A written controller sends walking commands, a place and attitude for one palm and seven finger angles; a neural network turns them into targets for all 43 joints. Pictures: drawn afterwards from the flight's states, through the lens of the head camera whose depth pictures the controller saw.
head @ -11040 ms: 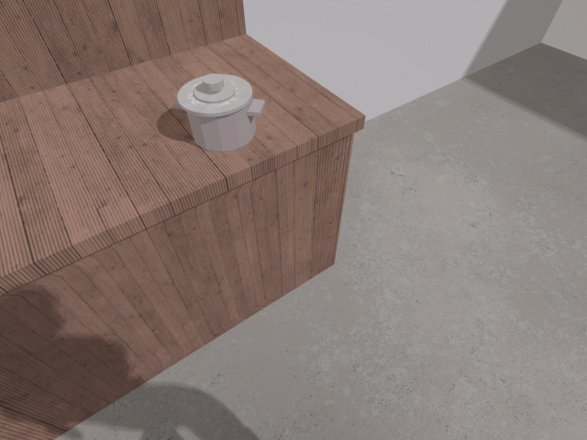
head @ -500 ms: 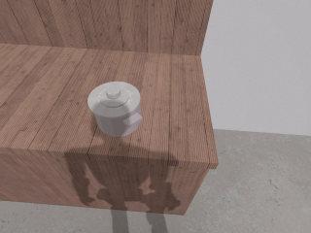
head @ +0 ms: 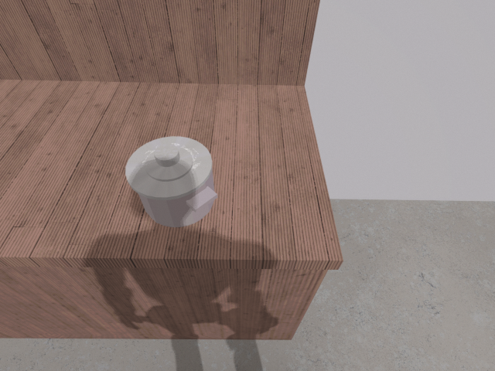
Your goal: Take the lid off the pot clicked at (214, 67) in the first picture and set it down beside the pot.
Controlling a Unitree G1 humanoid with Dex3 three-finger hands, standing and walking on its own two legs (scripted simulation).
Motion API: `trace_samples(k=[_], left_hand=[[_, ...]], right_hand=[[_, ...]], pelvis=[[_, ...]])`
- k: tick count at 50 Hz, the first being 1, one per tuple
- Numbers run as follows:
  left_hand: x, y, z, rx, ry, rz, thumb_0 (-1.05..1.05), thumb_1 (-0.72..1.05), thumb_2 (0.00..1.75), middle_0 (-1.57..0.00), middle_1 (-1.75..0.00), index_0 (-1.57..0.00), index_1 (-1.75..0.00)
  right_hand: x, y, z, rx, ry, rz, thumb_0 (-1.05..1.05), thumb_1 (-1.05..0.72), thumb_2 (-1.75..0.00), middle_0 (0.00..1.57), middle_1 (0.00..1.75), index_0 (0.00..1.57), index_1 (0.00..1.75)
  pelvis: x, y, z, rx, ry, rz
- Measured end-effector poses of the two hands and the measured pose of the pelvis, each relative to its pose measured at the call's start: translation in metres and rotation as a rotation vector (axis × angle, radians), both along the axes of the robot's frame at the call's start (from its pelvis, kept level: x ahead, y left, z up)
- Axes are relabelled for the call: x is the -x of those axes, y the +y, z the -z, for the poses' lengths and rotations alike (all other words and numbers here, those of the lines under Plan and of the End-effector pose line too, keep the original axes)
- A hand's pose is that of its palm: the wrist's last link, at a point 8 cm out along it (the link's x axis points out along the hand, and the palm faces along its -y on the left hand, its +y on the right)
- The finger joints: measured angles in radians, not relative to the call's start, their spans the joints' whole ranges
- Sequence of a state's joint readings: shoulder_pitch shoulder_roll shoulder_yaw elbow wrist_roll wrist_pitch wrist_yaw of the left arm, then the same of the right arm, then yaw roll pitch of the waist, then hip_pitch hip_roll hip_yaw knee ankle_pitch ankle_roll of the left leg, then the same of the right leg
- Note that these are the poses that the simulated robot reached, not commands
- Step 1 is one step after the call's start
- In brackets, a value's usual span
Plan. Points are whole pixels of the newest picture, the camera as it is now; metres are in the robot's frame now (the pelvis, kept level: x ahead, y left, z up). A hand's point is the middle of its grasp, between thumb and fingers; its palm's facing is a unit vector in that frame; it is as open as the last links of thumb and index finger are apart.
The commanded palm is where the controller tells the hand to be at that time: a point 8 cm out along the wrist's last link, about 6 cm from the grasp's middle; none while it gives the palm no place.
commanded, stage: come to a stop and stand still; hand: left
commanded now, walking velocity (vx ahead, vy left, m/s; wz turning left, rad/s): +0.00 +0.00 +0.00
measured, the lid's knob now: (167, 155) +0.46 +0.18 +0.08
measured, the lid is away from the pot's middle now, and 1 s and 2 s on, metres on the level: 0.00 0.00 0.00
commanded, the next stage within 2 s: look again from close up in 0.50 s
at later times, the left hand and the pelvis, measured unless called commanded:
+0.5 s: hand out of the picture +0.02 +0.17 -0.17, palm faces +0.02 -0.97 -0.25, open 7.4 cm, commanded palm none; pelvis -0.01 -0.01 +0.00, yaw +0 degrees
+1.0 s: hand out of the picture +0.01 +0.16 -0.17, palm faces +0.01 -0.97 -0.24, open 7.4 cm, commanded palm none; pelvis +0.00 -0.01 +0.00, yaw +0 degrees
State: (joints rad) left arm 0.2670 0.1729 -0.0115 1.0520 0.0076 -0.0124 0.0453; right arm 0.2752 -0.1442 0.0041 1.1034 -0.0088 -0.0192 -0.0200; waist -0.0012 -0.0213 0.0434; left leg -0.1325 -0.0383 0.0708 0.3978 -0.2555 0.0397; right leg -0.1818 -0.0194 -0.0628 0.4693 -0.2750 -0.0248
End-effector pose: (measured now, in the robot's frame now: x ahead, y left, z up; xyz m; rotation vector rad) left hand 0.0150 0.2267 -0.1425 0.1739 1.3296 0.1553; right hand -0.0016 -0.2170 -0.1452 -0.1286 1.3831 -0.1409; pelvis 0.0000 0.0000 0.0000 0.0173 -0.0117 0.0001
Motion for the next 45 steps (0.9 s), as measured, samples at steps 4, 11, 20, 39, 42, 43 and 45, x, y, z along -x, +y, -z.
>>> trace_samples(k=[4, 11, 20, 39, 42, 43, 45], left_hand=[[0.003, -0.003, -0.001, -0.006, 0.009, 0.005, 0.01, 0.92, 0.9, -0.2, -0.3, -0.2, -0.3], [0.007, -0.007, -0.005, -0.023, 0.007, 0.001, 0.01, 0.91, 0.9, -0.2, -0.3, -0.2, -0.3], [0.005, -0.008, -0.009, -0.039, -0.005, -0.003, 0.01, 0.91, 0.9, -0.2, -0.3, -0.2, -0.3], [0.005, -0.013, -0.008, -0.035, -0.001, 0.003, 0.01, 0.91, 0.9, -0.2, -0.3, -0.2, -0.3], [0.008, -0.014, -0.008, -0.033, 0.008, 0.004, 0.01, 0.91, 0.9, -0.2, -0.3, -0.2, -0.3], [0.008, -0.014, -0.008, -0.032, 0.011, 0.003, 0.01, 0.91, 0.9, -0.2, -0.3, -0.2, -0.3], [0.01, -0.015, -0.007, -0.031, 0.016, 0.003, 0.01, 0.91, 0.9, -0.2, -0.3, -0.2, -0.3]], right_hand=[[0.0, -0.003, 0.004, -0.003, -0.007, 0.005, 0.0, -0.92, -0.9, 0.2, 0.3, 0.2, 0.29], [-0.012, -0.011, 0.009, -0.01, -0.031, -0.004, 0.01, -0.93, -0.9, 0.2, 0.3, 0.2, 0.29], [-0.029, -0.018, 0.011, -0.014, -0.068, -0.024, 0.0, -0.92, -0.9, 0.2, 0.3, 0.2, 0.29], [-0.01, -0.018, 0.012, -0.025, -0.01, -0.018, 0.0, -0.92, -0.9, 0.2, 0.3, 0.2, 0.29], [-0.004, -0.016, 0.012, -0.029, 0.004, -0.013, 0.0, -0.91, -0.9, 0.2, 0.3, 0.2, 0.29], [-0.002, -0.016, 0.012, -0.03, 0.009, -0.011, 0.0, -0.91, -0.9, 0.2, 0.3, 0.2, 0.29], [0.001, -0.014, 0.012, -0.033, 0.016, -0.007, 0.0, -0.91, -0.9, 0.2, 0.3, 0.2, 0.29]], pelvis=[[0.002, -0.002, 0.002, 0.006, 0.005, -0.006], [0.004, -0.005, 0.003, 0.012, 0.002, -0.006], [0.005, -0.008, 0.003, 0.009, -0.002, -0.006], [0.005, -0.013, 0.002, 0.004, -0.002, -0.003], [0.005, -0.014, 0.002, 0.004, 0.0, -0.002], [0.005, -0.014, 0.002, 0.004, 0.001, -0.001], [0.005, -0.014, 0.002, 0.003, 0.001, 0.0]])
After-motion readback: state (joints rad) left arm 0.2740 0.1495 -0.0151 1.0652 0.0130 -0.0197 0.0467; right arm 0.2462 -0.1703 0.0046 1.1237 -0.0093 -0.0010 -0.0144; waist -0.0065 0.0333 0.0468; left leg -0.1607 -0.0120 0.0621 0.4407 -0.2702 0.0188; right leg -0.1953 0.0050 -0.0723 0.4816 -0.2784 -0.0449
